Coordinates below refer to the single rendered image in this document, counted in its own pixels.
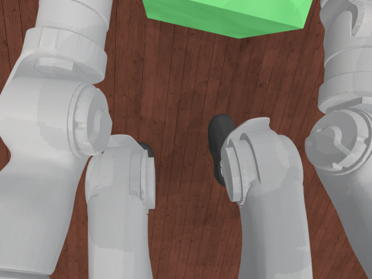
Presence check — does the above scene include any robot right foot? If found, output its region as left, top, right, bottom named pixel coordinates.
left=208, top=114, right=235, bottom=187

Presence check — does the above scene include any robot left upper arm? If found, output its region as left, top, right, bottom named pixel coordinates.
left=0, top=76, right=112, bottom=279

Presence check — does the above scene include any carton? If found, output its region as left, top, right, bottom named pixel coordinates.
left=142, top=0, right=312, bottom=38

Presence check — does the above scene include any right robot thigh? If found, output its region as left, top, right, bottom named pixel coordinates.
left=222, top=130, right=313, bottom=279

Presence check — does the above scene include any left robot forearm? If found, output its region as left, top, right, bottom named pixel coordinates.
left=0, top=0, right=113, bottom=136

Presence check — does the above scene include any robot right upper arm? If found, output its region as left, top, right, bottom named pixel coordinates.
left=305, top=108, right=372, bottom=279

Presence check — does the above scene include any right robot forearm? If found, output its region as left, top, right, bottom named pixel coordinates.
left=318, top=0, right=372, bottom=114

